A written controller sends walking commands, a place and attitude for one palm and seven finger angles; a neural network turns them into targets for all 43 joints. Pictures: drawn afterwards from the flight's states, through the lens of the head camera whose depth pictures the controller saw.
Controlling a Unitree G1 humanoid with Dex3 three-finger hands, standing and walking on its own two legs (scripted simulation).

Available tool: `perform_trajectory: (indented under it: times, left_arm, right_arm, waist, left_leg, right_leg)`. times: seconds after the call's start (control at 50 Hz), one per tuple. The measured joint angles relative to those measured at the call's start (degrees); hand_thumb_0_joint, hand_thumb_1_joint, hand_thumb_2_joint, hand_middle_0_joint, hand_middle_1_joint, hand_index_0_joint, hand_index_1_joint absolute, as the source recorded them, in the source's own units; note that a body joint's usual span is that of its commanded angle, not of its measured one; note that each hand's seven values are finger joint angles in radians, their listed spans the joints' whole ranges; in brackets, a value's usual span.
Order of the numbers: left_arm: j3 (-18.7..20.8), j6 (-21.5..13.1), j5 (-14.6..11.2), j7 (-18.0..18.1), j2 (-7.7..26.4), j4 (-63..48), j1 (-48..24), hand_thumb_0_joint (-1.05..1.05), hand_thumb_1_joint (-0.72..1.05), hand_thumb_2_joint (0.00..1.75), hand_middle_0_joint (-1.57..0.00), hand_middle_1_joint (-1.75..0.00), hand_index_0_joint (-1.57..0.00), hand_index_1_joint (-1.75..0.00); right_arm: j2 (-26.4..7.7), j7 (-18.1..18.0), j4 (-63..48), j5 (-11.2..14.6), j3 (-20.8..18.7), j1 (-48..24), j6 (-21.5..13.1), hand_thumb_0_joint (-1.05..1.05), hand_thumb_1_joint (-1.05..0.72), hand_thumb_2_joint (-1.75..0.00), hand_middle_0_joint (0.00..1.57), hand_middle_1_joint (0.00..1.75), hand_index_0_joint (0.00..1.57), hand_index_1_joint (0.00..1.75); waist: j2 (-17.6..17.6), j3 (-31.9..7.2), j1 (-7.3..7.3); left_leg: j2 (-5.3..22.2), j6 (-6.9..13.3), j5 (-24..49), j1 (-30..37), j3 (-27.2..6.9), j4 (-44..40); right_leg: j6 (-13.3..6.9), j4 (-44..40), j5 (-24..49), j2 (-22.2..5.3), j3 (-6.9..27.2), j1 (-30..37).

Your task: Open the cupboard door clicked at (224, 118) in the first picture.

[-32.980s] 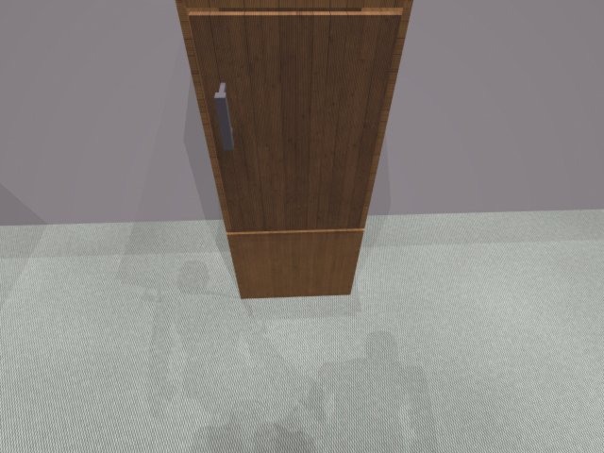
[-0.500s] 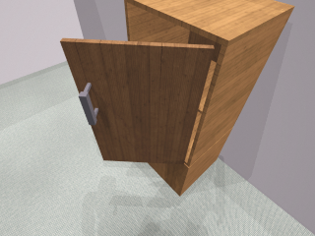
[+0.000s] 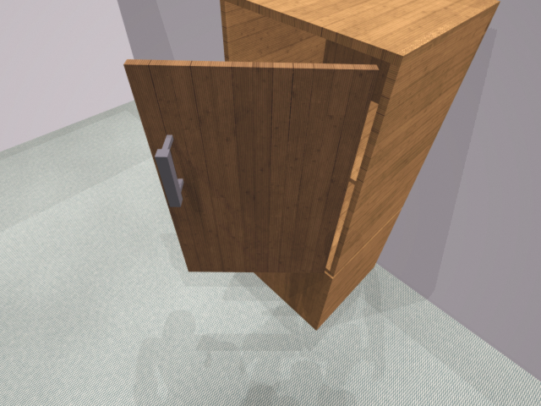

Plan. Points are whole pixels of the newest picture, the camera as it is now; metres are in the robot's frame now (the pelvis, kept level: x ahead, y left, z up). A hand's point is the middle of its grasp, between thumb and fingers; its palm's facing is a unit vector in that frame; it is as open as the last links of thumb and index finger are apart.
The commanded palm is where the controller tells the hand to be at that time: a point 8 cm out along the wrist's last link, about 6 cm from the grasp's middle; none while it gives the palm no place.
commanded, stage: look again from close up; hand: left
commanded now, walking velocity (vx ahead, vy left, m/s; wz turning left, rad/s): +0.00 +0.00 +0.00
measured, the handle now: (172, 171) +0.49 +0.21 +0.07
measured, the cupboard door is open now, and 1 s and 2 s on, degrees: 45 45 45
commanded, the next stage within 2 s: raise the hand with hooked fingers in 0.16 s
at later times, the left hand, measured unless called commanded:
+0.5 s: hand (147, 337) +0.21 +0.19 +0.01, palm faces +0.23 -0.97 -0.09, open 7.7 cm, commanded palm +0.11 +0.25 -0.04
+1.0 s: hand (143, 349) +0.20 +0.20 -0.01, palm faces -0.05 -1.00 -0.06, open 10.5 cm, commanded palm +0.16 +0.26 +0.01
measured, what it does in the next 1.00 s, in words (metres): lowers itself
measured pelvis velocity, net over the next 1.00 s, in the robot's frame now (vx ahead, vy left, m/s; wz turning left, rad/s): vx -0.03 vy -0.04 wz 0.04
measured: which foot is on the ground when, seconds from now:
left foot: down 0.00-1.00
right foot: down 0.00-1.00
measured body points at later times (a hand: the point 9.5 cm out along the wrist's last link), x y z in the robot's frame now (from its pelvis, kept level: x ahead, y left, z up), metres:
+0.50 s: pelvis -0.01 -0.01 -0.02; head -0.01 -0.01 +0.43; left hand +0.19 +0.24 +0.02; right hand +0.14 -0.26 -0.11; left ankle +0.04 +0.10 -0.73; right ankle -0.05 -0.12 -0.73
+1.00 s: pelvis -0.03 -0.04 -0.06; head +0.02 -0.04 +0.39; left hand +0.20 +0.25 +0.00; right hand +0.15 -0.26 -0.15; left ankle +0.04 +0.10 -0.73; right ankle -0.05 -0.12 -0.73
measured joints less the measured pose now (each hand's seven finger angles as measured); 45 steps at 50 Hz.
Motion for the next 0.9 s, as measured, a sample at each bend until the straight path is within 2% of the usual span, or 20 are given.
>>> perform_trajectory:
  times: [0.16, 0.28, 0.3, 0.32, 0.36, 0.42, 0.46, 0.5, 0.54, 0.58, 0.62, 0.66, 0.72, 0.8, 0.86, 0.9]
  left_arm:
    - [0.0, 0.5, 0.2, -0.6, 1.7, -0.1, 0.3, 0.0, 0.91, 0.9, -0.2, -0.3, -0.2, -0.3]
    - [-0.2, 0.0, 0.3, -0.4, 1.7, 1.4, 1.7, 0.0, 0.91, 0.9, -0.2, -0.3, -0.2, -0.3]
    - [0.7, 3.7, -1.9, -0.3, 1.5, -7.6, 4.7, 0.01, 0.91, 0.9, -0.2, -0.3, -0.2, -0.3]
    - [1.7, 5.1, -3.4, 0.3, 1.5, -19.1, 8.4, 0.01, 0.9, 0.9, -0.2, -0.31, -0.21, -0.3]
    - [1.8, 1.6, -5.0, 3.3, 2.0, -35.9, 12.3, 0.02, 0.89, 0.89, -0.2, -0.31, -0.21, -0.31]
    - [2.5, -2.7, -8.4, 4.6, 1.2, -49.4, 10.3, 0.02, 0.87, 0.88, -0.2, -0.33, -0.21, -0.33]
    - [4.2, -8.2, -9.2, 2.7, 0.7, -52.0, 6.3, 0.02, 0.84, 0.87, -0.2, -0.35, -0.21, -0.35]
    - [7.1, -15.4, -10.4, -1.3, 1.0, -51.5, 2.8, 0.01, 0.8, 0.85, -0.2, -0.37, -0.21, -0.37]
    - [9.9, -22.4, -12.2, -7.3, 1.9, -49.8, 0.7, 0.01, 0.76, 0.84, -0.21, -0.4, -0.21, -0.39]
    - [12.2, -27.2, -14.1, -14.4, 3.0, -47.6, 0.5, 0.0, 0.72, 0.82, -0.21, -0.42, -0.22, -0.42]
    - [13.7, -27.8, -15.5, -20.0, 4.0, -46.6, 2.5, 0.0, 0.68, 0.8, -0.21, -0.45, -0.22, -0.45]
    - [14.8, -25.7, -16.8, -23.2, 4.7, -46.8, 5.9, 0.0, 0.63, 0.78, -0.22, -0.48, -0.23, -0.48]
    - [16.6, -24.4, -18.4, -23.5, 4.7, -49.0, 10.8, 0.01, 0.56, 0.75, -0.23, -0.52, -0.23, -0.52]
    - [18.1, -29.3, -20.1, -21.9, 4.6, -54.5, 11.2, 0.02, 0.47, 0.72, -0.23, -0.58, -0.24, -0.58]
    - [17.6, -31.5, -21.5, -24.3, 5.4, -55.9, 6.3, 0.01, 0.4, 0.69, -0.23, -0.63, -0.24, -0.62]
    - [16.9, -29.2, -21.5, -27.0, 7.1, -54.7, 2.0, 0.01, 0.35, 0.67, -0.23, -0.66, -0.24, -0.65]
  right_arm:
    - [0.4, 0.7, 0.2, 0.0, 0.2, 0.2, 0.0, 0.01, -0.92, -0.9, 0.2, 0.3, 0.2, 0.3]
    - [0.1, 0.8, 0.8, 0.4, 0.2, -0.4, -0.3, 0.01, -0.91, -0.9, 0.2, 0.3, 0.2, 0.3]
    - [-0.2, 0.5, -1.7, 1.1, 0.3, 0.5, -0.8, 0.01, -0.91, -0.9, 0.2, 0.3, 0.2, 0.3]
    - [-0.4, -0.5, -4.3, 1.9, 0.6, 1.9, -3.5, 0.01, -0.91, -0.9, 0.2, 0.3, 0.2, 0.3]
    - [-0.9, -2.0, -7.0, 2.9, 0.7, 3.4, -9.3, 0.01, -0.91, -0.9, 0.2, 0.3, 0.2, 0.3]
    - [-2.6, -2.8, -11.3, 3.8, 0.0, 1.9, -12.9, 0.01, -0.91, -0.9, 0.2, 0.3, 0.2, 0.3]
    - [-3.4, -2.8, -14.1, 3.1, -0.5, -0.7, -13.5, 0.01, -0.91, -0.9, 0.2, 0.3, 0.2, 0.3]
    - [-3.4, -2.2, -16.9, 2.2, -1.2, -3.7, -13.4, 0.01, -0.91, -0.9, 0.2, 0.3, 0.2, 0.3]
    - [-2.9, -1.2, -19.7, 1.8, -2.0, -6.4, -12.9, 0.01, -0.91, -0.9, 0.2, 0.3, 0.2, 0.3]
    - [-2.9, -0.1, -22.6, 2.0, -2.7, -8.3, -12.4, 0.01, -0.91, -0.9, 0.2, 0.3, 0.2, 0.3]
    - [-3.5, 0.2, -25.6, 2.4, -3.2, -9.2, -11.9, 0.01, -0.91, -0.9, 0.2, 0.3, 0.2, 0.3]
    - [-4.4, -0.1, -28.0, 2.6, -3.6, -9.3, -11.5, 0.01, -0.91, -0.9, 0.2, 0.3, 0.2, 0.3]
    - [-5.4, -1.4, -29.5, 2.6, -3.9, -8.4, -11.9, 0.01, -0.91, -0.9, 0.2, 0.3, 0.2, 0.3]
    - [-5.7, -3.3, -27.7, 2.2, -3.1, -7.1, -13.4, 0.01, -0.91, -0.9, 0.2, 0.3, 0.2, 0.3]
    - [-5.2, -4.1, -25.4, 2.7, -1.2, -7.1, -14.4, 0.01, -0.91, -0.9, 0.2, 0.3, 0.2, 0.3]
    - [-4.4, -4.5, -24.4, 3.1, 0.2, -6.8, -14.3, 0.01, -0.91, -0.9, 0.2, 0.3, 0.2, 0.3]
  waist:
    - [-1.3, 0.2, 0.16]
    - [-1.0, 0.6, 0.57]
    - [-0.8, 0.7, 0.12]
    - [-1.2, 0.6, 0.43]
    - [-1.8, -0.9, 1.15]
    - [-0.4, -3.0, -0.03]
    - [0.7, -4.8, -1.16]
    - [0.5, -7.2, -1.54]
    - [-0.9, -8.7, -1.38]
    - [-2.2, -8.8, -1.08]
    - [-2.9, -8.5, -0.55]
    - [-3.1, -8.4, 0.31]
    - [-2.5, -8.4, 1.86]
    - [-1.0, -8.5, 3.79]
    - [0.6, -7.9, 3.99]
    - [1.3, -7.5, 3.45]
  left_leg:
    - [-1.3, 0.8, 3.0, -0.6, 1.0, -4.4]
    - [-0.9, 0.6, 3.4, -0.6, 0.8, -5.1]
    - [-0.8, 0.6, 3.0, -1.2, 0.4, -4.2]
    - [-1.1, 0.5, 2.9, -1.5, 0.4, -4.0]
    - [-2.0, 0.3, 2.7, -2.2, 0.4, -3.5]
    - [-2.4, 0.4, 1.9, -4.6, -0.7, -0.6]
    - [-1.9, 0.1, 0.9, -7.8, -1.4, 2.5]
    - [-0.9, -0.5, -0.4, -12.8, -1.3, 6.5]
    - [0.1, -1.2, -2.0, -17.8, -1.1, 11.1]
    - [1.0, -1.8, -3.5, -21.8, -1.5, 15.4]
    - [1.7, -2.6, -4.8, -24.9, -2.4, 19.0]
    - [2.1, -2.9, -5.9, -27.2, -3.4, 21.7]
    - [2.5, -3.4, -7.0, -29.4, -5.1, 24.5]
    - [2.7, -3.6, -8.1, -32.0, -7.5, 27.8]
    - [2.9, -3.5, -8.6, -33.5, -8.6, 29.7]
    - [3.0, -3.4, -8.4, -33.9, -8.5, 29.9]
  right_leg:
    - [0.4, -1.3, 1.6, -1.2, 0.8, -2.2]
    - [0.9, -3.2, 2.6, -0.8, 0.7, -1.6]
    - [0.9, -3.0, 2.5, -0.7, 0.2, -1.8]
    - [0.5, -1.7, 2.0, -1.0, 0.2, -2.6]
    - [-0.5, 1.6, 0.4, -1.9, 0.0, -4.5]
    - [0.6, 4.0, -1.5, -2.4, -1.0, -5.9]
    - [0.6, 6.3, -2.1, -1.9, -1.7, -8.6]
    - [-0.1, 10.8, -3.6, -1.2, -1.4, -13.8]
    - [-0.9, 16.0, -5.5, -0.4, -1.0, -19.3]
    - [-1.7, 20.4, -7.3, 0.3, -1.3, -23.2]
    - [-2.4, 23.7, -8.8, 0.9, -1.9, -25.9]
    - [-2.9, 25.9, -9.9, 1.4, -2.8, -27.7]
    - [-3.4, 27.4, -10.9, 2.0, -4.4, -28.6]
    - [-3.9, 29.1, -11.9, 2.7, -6.6, -29.7]
    - [-4.0, 30.4, -12.4, 3.1, -7.5, -30.7]
    - [-4.0, 30.7, -12.2, 3.1, -7.4, -31.2]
